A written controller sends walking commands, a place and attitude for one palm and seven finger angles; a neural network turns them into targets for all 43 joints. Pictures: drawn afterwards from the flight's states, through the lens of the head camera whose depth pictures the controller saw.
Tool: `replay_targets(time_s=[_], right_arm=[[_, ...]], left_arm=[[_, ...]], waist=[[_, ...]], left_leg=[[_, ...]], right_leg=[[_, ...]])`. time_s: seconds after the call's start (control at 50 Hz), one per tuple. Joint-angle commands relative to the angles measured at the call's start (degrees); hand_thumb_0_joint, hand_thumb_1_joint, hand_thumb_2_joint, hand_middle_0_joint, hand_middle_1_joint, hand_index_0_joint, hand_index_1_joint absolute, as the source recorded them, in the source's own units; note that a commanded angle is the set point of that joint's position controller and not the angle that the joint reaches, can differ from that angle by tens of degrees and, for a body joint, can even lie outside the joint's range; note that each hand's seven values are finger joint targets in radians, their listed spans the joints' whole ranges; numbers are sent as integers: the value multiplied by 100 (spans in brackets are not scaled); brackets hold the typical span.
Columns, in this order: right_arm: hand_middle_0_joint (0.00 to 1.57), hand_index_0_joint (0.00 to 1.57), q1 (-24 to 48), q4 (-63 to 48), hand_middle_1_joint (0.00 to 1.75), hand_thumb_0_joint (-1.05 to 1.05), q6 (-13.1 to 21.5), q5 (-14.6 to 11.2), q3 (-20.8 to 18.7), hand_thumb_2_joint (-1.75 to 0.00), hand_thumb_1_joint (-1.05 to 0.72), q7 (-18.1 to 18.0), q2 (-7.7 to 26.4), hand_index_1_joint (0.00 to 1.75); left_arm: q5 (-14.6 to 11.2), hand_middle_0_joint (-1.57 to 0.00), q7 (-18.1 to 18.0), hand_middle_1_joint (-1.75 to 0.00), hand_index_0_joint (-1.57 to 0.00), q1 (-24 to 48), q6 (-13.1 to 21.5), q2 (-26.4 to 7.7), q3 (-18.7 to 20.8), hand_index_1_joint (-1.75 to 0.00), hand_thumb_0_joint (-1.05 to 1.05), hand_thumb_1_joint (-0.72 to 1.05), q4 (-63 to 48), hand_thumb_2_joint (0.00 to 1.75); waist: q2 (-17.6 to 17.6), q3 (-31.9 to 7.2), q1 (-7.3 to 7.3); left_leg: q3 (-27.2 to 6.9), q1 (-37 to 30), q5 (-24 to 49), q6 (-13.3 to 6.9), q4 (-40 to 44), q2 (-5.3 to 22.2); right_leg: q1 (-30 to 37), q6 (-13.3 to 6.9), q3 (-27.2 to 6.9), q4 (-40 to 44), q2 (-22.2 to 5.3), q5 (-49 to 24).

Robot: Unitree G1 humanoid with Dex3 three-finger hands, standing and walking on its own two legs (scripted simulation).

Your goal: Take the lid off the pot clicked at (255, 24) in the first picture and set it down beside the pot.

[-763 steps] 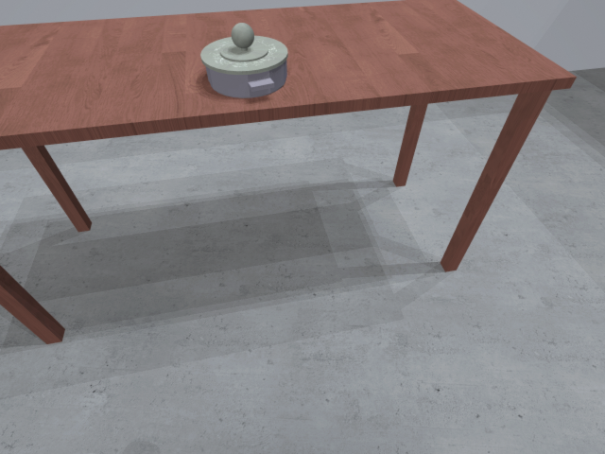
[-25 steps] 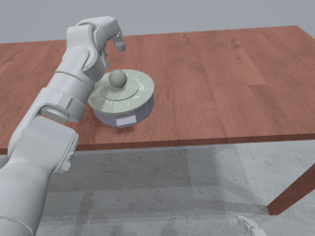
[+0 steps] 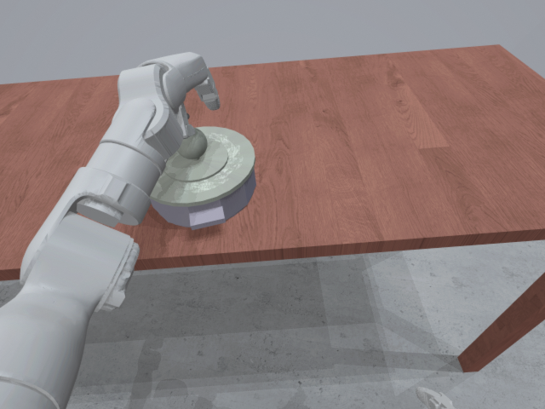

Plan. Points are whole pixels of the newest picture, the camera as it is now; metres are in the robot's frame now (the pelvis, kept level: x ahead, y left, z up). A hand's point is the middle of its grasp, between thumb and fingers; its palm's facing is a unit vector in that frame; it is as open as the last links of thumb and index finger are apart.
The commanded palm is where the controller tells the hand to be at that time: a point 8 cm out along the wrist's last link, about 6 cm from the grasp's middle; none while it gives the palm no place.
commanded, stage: lower the open fingers around the knob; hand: left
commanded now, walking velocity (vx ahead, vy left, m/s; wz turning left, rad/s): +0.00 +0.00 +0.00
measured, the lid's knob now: (191, 143) +0.48 +0.14 +0.16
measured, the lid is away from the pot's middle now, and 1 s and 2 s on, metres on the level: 0.00 0.00 0.00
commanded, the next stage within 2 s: close the fingers and squeeze the knob in 0.82 s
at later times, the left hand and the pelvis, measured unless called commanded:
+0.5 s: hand (179, 141) +0.43 +0.14 +0.20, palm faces -0.28 -0.12 -0.95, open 10.2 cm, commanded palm +0.42 +0.14 +0.25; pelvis +0.00 +0.00 +0.00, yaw +1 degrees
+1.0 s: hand (186, 143) +0.44 +0.13 +0.19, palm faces -0.32 -0.10 -0.94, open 10.2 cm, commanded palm +0.43 +0.13 +0.24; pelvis +0.00 +0.00 +0.00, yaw +0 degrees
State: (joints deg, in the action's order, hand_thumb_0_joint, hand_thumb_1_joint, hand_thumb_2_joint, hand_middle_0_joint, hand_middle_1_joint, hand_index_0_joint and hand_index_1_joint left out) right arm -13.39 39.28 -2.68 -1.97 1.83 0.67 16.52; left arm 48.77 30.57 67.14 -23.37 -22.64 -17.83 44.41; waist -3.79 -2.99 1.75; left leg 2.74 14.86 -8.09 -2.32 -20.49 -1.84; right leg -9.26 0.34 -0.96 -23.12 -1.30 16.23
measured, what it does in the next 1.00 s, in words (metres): stands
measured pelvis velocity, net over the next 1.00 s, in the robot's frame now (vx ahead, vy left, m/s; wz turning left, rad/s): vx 0.00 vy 0.00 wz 0.01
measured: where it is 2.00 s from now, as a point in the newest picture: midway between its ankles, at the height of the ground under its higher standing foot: outside the picture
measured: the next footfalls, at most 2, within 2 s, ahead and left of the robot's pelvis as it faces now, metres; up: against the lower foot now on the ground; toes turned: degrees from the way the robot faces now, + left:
none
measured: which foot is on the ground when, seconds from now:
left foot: down 0.00-1.00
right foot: down 0.00-1.00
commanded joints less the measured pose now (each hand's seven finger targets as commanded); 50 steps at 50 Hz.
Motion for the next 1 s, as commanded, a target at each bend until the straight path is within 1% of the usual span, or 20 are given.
replay_targets(time_s=[0.0, 0.04, 0.1, 0.18, 0.24, 0.26, 0.32, 0.38, 0.44, 0.46, 0.5, 0.54, 0.6, 0.62, 0.64, 0.78, 0.84, 0.9, 0.92, 0.98], right_arm=[[20, 20, 522, -888, 30, 0, 259, 16, -249, -90, -90, -55, 616, 30], [20, 20, 456, -940, 30, 0, 246, 34, -275, -90, -90, -26, 634, 30], [20, 20, 578, -951, 30, 0, 182, -9, -261, -90, -90, -13, 616, 30], [20, 20, 560, -895, 30, 0, 119, 3, -222, -90, -90, -92, 658, 30], [20, 20, 617, -949, 30, 0, 155, -1, -227, -90, -90, -100, 604, 30], [20, 20, 685, -960, 30, 0, 180, -9, -218, -90, -90, -104, 571, 30], [20, 20, 618, -922, 30, 0, 157, 9, -280, -90, -90, -89, 659, 30], [20, 20, 666, -849, 30, 0, 100, -24, -226, -90, -90, -96, 614, 30], [20, 20, 674, -891, 30, 0, 107, -2, -236, -90, -90, -92, 619, 30], [20, 20, 716, -859, 30, 0, 106, -5, -225, -90, -90, -105, 592, 30], [20, 20, 681, -768, 30, 0, 25, -13, -210, -90, -90, -121, 629, 30], [20, 20, 663, -792, 30, 0, 24, 0, -221, -90, -90, -119, 636, 30], [20, 20, 687, -789, 30, 0, 51, 4, -217, -90, -90, -130, 591, 30], [20, 20, 627, -777, 30, 0, 26, 30, -257, -90, -90, -123, 661, 30], [20, 20, 640, -813, 30, 0, 50, 16, -229, -90, -90, -124, 618, 30], [20, 20, 545, -654, 30, 0, 111, 11, -233, -90, -90, -150, 614, 30], [20, 20, 460, -665, 30, 0, 152, 41, -246, -90, -90, -142, 631, 30], [20, 20, 440, -624, 30, 0, 179, 50, -255, -90, -90, -152, 619, 30], [20, 20, 402, -603, 30, 0, 158, 53, -283, -90, -90, -140, 675, 30], [20, 20, 422, -651, 30, 0, 206, 50, -277, -90, -90, -126, 610, 30]], left_arm=[[173, -87, -242, -8, -87, 2972, 50, -1271, 563, -8, 0, -42, -1081, 172], [169, -87, -253, -8, -87, 2935, 66, -1414, 698, -8, 0, -42, -1489, 172], [100, -87, -206, -8, -87, 2575, -38, -1064, 437, -8, 0, -42, -1319, 172], [147, -87, -225, -8, -87, 2686, -48, -1520, 708, -8, 0, -42, -1108, 172], [116, -87, -256, -8, -87, 2977, 45, -1370, 537, -8, 0, -42, -1596, 172], [94, -87, -246, -8, -87, 2918, 43, -1095, 320, -8, 0, -42, -1531, 172], [60, -87, -257, -8, -87, 2517, 2, -1219, 463, -8, 0, -42, -1520, 172], [93, -87, -237, -8, -87, 2433, -44, -995, 277, -8, 0, -42, -1140, 172], [75, -87, -274, -8, -87, 2678, 12, -1094, 344, -8, 0, -42, -1527, 172], [79, -87, -275, -8, -87, 2548, -7, -884, 193, -8, 0, -42, -1262, 172], [124, -87, -288, -8, -87, 2347, -67, -991, 292, -8, 0, -42, -842, 172], [133, -87, -323, -8, -87, 2553, -11, -1108, 372, -8, 0, -42, -1018, 172], [76, -87, -328, -8, -87, 2521, 18, -767, 133, -8, 0, -42, -991, 172], [41, -87, -363, -8, -87, 2462, 30, -1045, 387, -8, 0, -42, -1100, 172], [110, -87, -362, -8, -87, 2662, 56, -993, 287, -8, 0, -42, -1146, 172], [30, -87, -355, -8, -87, 2789, 47, -712, 108, -8, 0, -42, -693, 172], [58, -87, -373, -8, -87, 3061, 110, -816, 173, -8, 0, -42, -918, 172], [70, -87, -362, -8, -87, 2808, 97, -794, 216, -8, 0, -42, -580, 172], [38, -65, -373, -37, -65, 2835, 107, -808, 217, -37, 0, -19, -671, 113], [61, -62, -387, -49, -62, 2887, 148, -767, 226, -49, 0, -16, -867, 113]], waist=[[747, -2116, -97], [660, -2370, -127], [750, -1959, -84], [945, -1634, -59], [664, -2000, -39], [564, -2011, -4], [546, -2151, -41], [692, -1751, 17], [516, -2030, 3], [570, -1912, 31], [733, -1594, 36], [646, -1735, 20], [640, -1854, 39], [644, -2041, -13], [545, -2087, 34], [707, -1695, 107], [571, -2034, 98], [754, -1930, 74], [634, -1984, 80], [654, -2158, 57]], left_leg=[[-71, -1610, 1717, -259, -210, -243], [-89, -1735, 2015, -255, -264, -229], [-31, -1584, 1868, -263, -277, -253], [-41, -1344, 1407, -272, -209, -275], [-85, -1606, 1577, -270, -275, -274], [-98, -1661, 1605, -269, -308, -273], [-125, -1726, 1713, -251, -368, -247], [-103, -1486, 1462, -235, -314, -270], [-142, -1634, 1477, -227, -304, -269], [-139, -1601, 1517, -235, -345, -269], [-130, -1380, 1191, -205, -239, -250], [-124, -1418, 1120, -203, -212, -248], [-140, -1524, 1254, -217, -260, -257], [-152, -1553, 1332, -215, -285, -235], [-158, -1583, 1360, -212, -272, -244], [-176, -1501, 1108, -222, -196, -249], [-197, -1657, 1225, -214, -209, -249], [-184, -1594, 1217, -235, -234, -244], [-189, -1604, 1288, -223, -237, -233], [-195, -1744, 1458, -233, -262, -226]], right_leg=[[-117, -216, 134, 173, 437, -2129], [19, -217, 128, 145, 432, -2365], [-155, -204, 159, 151, 441, -2291], [-228, -182, 147, 222, 426, -2049], [-177, -202, 127, 166, 429, -2140], [-266, -208, 136, 135, 436, -2110], [-219, -223, 151, 137, 451, -2197], [-360, -213, 180, 144, 449, -2045], [-306, -225, 176, 137, 453, -2028], [-373, -235, 178, 116, 457, -2043], [-465, -226, 207, 184, 461, -1757], [-407, -232, 189, 190, 451, -1713], [-423, -233, 201, 143, 464, -1820], [-299, -242, 200, 147, 465, -1906], [-324, -242, 177, 123, 461, -1909], [-564, -228, 227, 193, 501, -1682], [-465, -235, 208, 170, 495, -1766], [-503, -223, 202, 165, 502, -1780], [-455, -241, 221, 190, 500, -1843], [-421, -236, 204, 122, 496, -1941]])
